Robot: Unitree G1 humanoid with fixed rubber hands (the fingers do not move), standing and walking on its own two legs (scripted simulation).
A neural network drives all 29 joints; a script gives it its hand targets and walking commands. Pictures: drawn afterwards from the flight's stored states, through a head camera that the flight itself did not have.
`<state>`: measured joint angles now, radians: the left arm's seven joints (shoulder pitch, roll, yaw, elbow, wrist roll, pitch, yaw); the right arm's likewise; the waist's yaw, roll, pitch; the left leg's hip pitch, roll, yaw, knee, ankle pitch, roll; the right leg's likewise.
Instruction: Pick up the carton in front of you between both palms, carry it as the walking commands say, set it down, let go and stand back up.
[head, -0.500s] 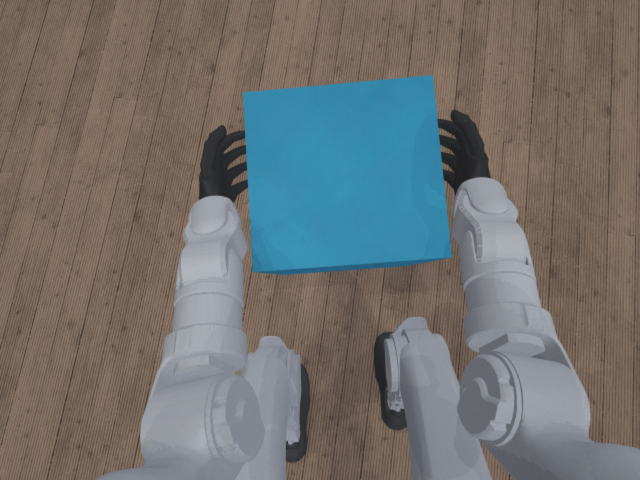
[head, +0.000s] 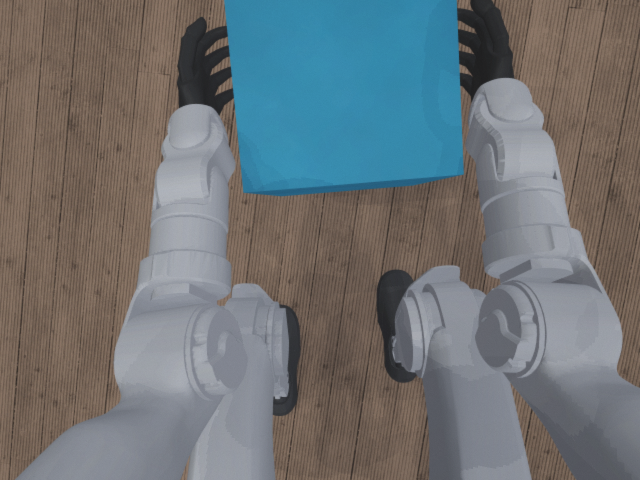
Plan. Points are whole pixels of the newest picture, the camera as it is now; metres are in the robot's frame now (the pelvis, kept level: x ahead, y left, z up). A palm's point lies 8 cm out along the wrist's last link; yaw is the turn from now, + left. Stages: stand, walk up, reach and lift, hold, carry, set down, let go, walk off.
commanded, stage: set down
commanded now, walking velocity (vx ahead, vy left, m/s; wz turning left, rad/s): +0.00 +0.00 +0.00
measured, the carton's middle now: (342, 107) +0.52 -0.05 -0.21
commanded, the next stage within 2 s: none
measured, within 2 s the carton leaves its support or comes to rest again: rests again in 0.72 s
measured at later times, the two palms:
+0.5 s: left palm (228, 117) +0.53 +0.09 -0.21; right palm (470, 86) +0.52 -0.21 -0.21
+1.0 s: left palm (231, 116) +0.53 +0.09 -0.23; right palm (470, 92) +0.52 -0.21 -0.23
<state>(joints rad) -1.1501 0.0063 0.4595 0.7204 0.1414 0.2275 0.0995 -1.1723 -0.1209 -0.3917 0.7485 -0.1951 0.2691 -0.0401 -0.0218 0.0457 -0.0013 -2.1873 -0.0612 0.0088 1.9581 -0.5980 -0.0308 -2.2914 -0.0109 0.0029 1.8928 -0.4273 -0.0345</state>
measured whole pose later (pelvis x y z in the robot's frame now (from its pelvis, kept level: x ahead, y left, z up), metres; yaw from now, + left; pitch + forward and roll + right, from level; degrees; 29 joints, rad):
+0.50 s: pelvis +0.00 +0.01 -0.06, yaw +0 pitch +42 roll +3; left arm -1.25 0.08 0.35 0.85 0.02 0.18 0.17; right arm -1.34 -0.27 -0.25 1.00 -0.03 0.20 -0.05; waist -0.06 0.04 0.17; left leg -2.27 -0.08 0.03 2.18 -0.65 -0.02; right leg -2.38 -0.01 0.03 2.11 -0.46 -0.01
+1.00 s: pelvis -0.01 +0.01 -0.07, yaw +0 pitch +38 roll +2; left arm -1.40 0.12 0.35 1.00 0.07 0.16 0.08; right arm -1.42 -0.35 -0.27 1.12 -0.02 0.16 0.01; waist -0.04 0.03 0.28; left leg -2.27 -0.10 0.01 2.23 -0.62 -0.03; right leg -2.37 -0.04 0.01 2.15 -0.45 -0.03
